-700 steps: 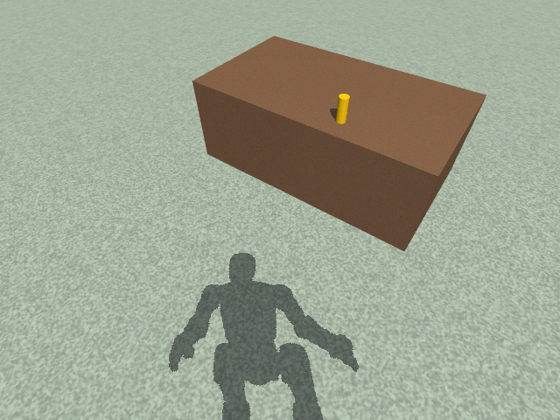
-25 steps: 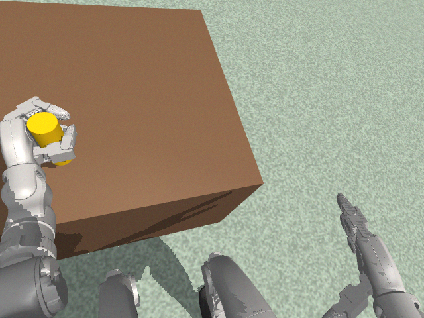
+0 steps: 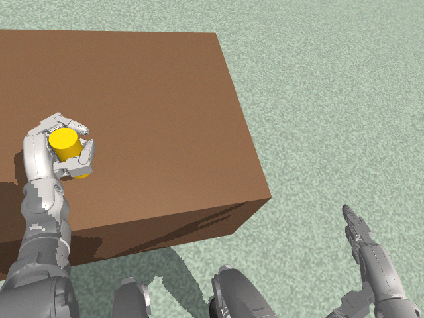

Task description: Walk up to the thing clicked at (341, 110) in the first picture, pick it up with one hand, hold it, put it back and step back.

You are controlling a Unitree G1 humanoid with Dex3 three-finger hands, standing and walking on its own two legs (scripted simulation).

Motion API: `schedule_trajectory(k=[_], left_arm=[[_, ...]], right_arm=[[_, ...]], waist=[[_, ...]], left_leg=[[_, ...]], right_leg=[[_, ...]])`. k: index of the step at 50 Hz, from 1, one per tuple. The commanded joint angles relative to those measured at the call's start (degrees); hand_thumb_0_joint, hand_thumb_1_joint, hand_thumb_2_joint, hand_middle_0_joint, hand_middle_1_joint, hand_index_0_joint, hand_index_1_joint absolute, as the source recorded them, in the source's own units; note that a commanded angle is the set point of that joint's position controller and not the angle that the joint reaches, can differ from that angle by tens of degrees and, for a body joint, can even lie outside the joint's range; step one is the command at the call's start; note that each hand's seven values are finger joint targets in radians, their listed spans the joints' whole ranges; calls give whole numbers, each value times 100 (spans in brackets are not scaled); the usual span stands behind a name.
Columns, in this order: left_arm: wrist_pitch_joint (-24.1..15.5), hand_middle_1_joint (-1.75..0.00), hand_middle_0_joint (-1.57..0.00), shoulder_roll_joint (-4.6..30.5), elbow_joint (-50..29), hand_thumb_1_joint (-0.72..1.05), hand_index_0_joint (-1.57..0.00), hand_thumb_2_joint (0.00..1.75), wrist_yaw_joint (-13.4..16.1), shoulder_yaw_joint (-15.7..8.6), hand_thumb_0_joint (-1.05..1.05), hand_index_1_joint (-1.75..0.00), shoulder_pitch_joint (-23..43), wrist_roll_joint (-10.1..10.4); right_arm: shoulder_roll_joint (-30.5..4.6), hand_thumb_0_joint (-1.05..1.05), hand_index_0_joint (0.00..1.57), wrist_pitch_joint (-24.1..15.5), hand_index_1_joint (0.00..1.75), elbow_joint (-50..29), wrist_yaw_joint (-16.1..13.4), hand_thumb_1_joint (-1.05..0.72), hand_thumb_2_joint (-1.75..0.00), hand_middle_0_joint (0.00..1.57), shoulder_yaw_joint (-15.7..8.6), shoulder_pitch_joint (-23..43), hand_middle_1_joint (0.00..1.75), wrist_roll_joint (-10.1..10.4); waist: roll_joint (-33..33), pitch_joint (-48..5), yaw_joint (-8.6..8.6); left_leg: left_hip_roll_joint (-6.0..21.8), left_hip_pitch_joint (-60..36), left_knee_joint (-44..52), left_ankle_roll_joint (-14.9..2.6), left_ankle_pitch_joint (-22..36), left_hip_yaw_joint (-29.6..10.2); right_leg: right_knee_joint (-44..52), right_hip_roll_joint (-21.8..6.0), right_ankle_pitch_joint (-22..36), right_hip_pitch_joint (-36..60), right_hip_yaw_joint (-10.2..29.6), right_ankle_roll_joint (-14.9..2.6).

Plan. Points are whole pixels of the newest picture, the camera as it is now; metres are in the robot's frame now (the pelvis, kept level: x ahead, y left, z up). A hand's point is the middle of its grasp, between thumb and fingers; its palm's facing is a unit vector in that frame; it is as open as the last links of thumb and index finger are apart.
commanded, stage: lift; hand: left
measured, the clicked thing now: (72, 155) +0.46 +0.19 -0.03
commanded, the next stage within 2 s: hold in 1.02 s
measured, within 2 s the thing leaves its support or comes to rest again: neither
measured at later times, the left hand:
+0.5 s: hand (65, 162) +0.39 +0.17 +0.07, palm faces +0.11 -0.99 -0.03, open 5.7 cm
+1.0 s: hand (60, 170) +0.36 +0.17 +0.11, palm faces +0.11 -0.99 -0.02, open 5.7 cm
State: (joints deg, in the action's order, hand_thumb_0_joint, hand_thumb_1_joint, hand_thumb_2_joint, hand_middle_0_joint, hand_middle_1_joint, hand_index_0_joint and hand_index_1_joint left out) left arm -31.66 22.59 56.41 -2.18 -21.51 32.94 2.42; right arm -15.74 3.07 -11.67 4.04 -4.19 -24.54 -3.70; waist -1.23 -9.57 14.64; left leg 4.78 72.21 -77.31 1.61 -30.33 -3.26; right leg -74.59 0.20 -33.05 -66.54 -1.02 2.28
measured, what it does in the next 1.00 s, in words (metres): rises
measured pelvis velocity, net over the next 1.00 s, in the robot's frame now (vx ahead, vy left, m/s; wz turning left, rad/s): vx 0.02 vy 0.00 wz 0.02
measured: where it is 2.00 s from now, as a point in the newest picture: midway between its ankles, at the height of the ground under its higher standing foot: outside the picture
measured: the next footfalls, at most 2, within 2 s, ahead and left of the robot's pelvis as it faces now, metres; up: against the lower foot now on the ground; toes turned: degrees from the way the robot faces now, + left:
none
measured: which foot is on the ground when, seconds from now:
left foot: down 0.00-1.00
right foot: down 0.00-1.00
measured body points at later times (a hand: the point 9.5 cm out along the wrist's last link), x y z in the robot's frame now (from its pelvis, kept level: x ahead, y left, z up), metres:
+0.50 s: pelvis +0.01 +0.00 +0.05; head +0.09 +0.03 +0.49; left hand +0.38 +0.23 +0.08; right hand +0.18 -0.25 +0.05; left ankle +0.05 +0.13 -0.61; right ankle +0.02 -0.15 -0.61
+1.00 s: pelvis +0.02 +0.00 +0.07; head +0.07 +0.01 +0.52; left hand +0.35 +0.22 +0.11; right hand +0.18 -0.26 +0.05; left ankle +0.05 +0.13 -0.61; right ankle +0.02 -0.15 -0.61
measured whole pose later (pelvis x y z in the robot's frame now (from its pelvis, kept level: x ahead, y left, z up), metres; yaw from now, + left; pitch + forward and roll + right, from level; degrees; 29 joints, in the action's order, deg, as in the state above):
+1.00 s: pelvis +0.02 +0.00 +0.07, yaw +1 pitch +12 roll -1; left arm -20.8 11.1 25.1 -1.5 -8.6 8.0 7.7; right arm -13.5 6.9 0.3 -0.5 -4.3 -25.5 -0.3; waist -0.8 -6.8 3.4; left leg 3.2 44.7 -57.6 1.3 -25.2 0.6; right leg -57.4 -1.8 -28.5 -41.2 1.4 2.5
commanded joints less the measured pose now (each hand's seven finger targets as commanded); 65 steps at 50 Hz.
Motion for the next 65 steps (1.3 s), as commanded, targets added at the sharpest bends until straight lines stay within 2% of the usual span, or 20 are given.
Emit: schedule_trajectory(k=[1,7,9,11,14,15,16,21,23,27,30,34,43,45,46,48,51,55,59,65], left_arm=[[-427,-146,-138,814,-1684,57,-140,136,47,67,0,-146,1901,160],[-265,-147,-139,500,-2577,59,-140,139,90,295,0,-148,1438,292],[-150,-147,-139,172,-2572,60,-140,139,85,527,0,-147,1087,290],[-41,-147,-139,346,-2694,58,-140,138,132,459,0,-147,931,235],[40,-146,-136,56,-3070,57,-138,137,136,645,0,-146,867,314],[83,-147,-137,-10,-3015,59,-138,139,157,679,0,-147,760,348],[100,-147,-137,84,-3176,61,-138,140,179,558,0,-147,649,374],[160,-147,-137,-205,-3388,59,-138,139,84,876,0,-147,431,409],[203,-149,-139,-78,-3504,60,-140,140,51,799,0,-149,311,447],[271,-147,-136,-232,-3701,57,-137,138,30,843,0,-147,-22,549],[310,-146,-135,-318,-3972,56,-136,138,43,949,0,-146,-155,559],[346,-148,-137,-336,-4185,55,-138,140,85,952,0,-149,-319,583],[521,-149,-138,-361,-4499,56,-139,141,108,997,0,-150,-714,597],[568,-148,-136,-518,-4534,52,-137,139,86,1109,0,-148,-774,600],[580,-149,-137,-508,-4605,52,-138,139,82,1097,0,-149,-763,640],[620,-148,-137,-432,-4599,57,-138,140,93,1023,0,-149,-862,632],[631,-149,-137,-481,-4695,54,-139,140,100,1075,0,-149,-875,617],[656,-149,-137,-430,-4810,59,-139,140,70,1002,0,-149,-1046,673],[716,-146,-137,-541,-5097,58,-138,133,74,1147,0,-146,-997,700],[787,-145,-136,-558,-5265,56,-137,132,126,1158,0,-145,-1077,687]], right_arm=[[-829,0,5,-246,5,-902,-154,54,-5,5,-634,-260,5,47],[-763,0,5,-169,5,-856,-231,55,-5,5,-629,-292,5,113],[-708,0,5,-148,5,-914,-248,56,-5,5,-578,-292,5,136],[-708,0,5,-76,5,-671,-282,56,-5,5,-597,-409,5,167],[-619,0,5,-34,5,-680,-297,56,-5,5,-534,-321,5,162],[-656,0,5,-14,5,-495,-316,56,-5,5,-625,-404,5,183],[-635,0,5,-7,5,-436,-321,57,-5,5,-600,-382,5,198],[-517,0,5,1,5,-406,-346,57,-5,5,-461,-287,5,219],[-616,0,5,5,5,-476,-397,57,-5,5,-540,-246,5,263],[-527,0,5,11,5,-250,-421,57,-5,5,-482,-274,5,284],[-532,0,5,17,5,-247,-457,57,-5,5,-480,-258,5,287],[-516,0,5,43,5,-43,-476,57,-5,5,-477,-188,5,309],[-577,0,5,88,5,40,-546,56,-5,5,-557,-155,5,344],[-420,0,5,89,5,106,-518,57,-5,5,-392,-199,5,331],[-474,0,5,87,5,217,-531,56,-5,5,-456,-216,5,350],[-558,0,5,85,5,250,-546,57,-5,5,-541,-79,5,357],[-440,0,5,70,5,206,-538,57,-5,5,-418,-24,5,372],[-619,0,5,65,5,136,-581,57,-5,5,-595,-10,5,388],[-496,0,5,53,5,272,-587,56,-5,5,-464,-62,5,393],[-449,0,5,31,5,283,-593,56,-5,5,-433,9,5,401]], waist=[[1342,-2847,-223],[1051,-2744,-456],[943,-2536,-465],[861,-2294,-585],[773,-2252,-624],[773,-2051,-612],[734,-1963,-729],[649,-1854,-806],[448,-1753,-822],[363,-1633,-928],[274,-1671,-916],[412,-1540,-1058],[239,-1525,-1081],[261,-1370,-1087],[291,-1351,-1081],[254,-1324,-1127],[231,-1147,-1165],[122,-1228,-1131],[287,-1456,-1145],[308,-1222,-1188]], left_leg=[[-235,-3053,1122,-146,1867,59],[-278,-3235,1381,-163,1825,171],[-268,-3371,1542,-148,1834,169],[-275,-3372,1692,-147,1732,197],[-258,-3627,1808,-141,1926,202],[-265,-3622,1889,-131,1830,212],[-284,-3537,1948,-142,1713,238],[-279,-3766,2210,-117,1620,248],[-310,-3714,2290,-140,1473,300],[-337,-3730,2397,-146,1321,365],[-342,-3864,2430,-158,1453,383],[-341,-3937,2569,-121,1560,374],[-340,-4174,2694,-137,1761,408],[-352,-4138,2711,-136,1821,444],[-351,-4166,2727,-141,1818,463],[-353,-4120,2778,-142,1694,450],[-360,-4099,2904,-121,1439,445],[-361,-4212,2932,-125,1511,453],[-347,-4459,2846,-135,2112,463],[-371,-4384,2971,-115,1832,483]], right_leg=[[1075,215,1997,1233,-129,-278],[1410,160,2163,1769,-5,-202],[1486,183,2137,1801,-87,-222],[1591,165,2073,1879,-80,-225],[1703,163,2202,1993,-101,-211],[1727,160,2126,1959,-113,-217],[1790,138,2061,2045,-81,-206],[1966,117,1935,2202,-106,-215],[2092,88,1925,2390,-38,-178],[2276,45,1815,2553,47,-153],[2327,31,1958,2669,56,-139],[2310,45,1976,2714,-2,-191],[2462,32,2182,2983,18,-159],[2497,34,2250,2994,13,-154],[2517,30,2267,3002,27,-151],[2556,16,2155,3013,38,-156],[2628,25,1900,3054,7,-163],[2672,30,1987,3156,17,-148],[2594,21,2478,3233,23,-157],[2721,-2,2277,3312,34,-149]])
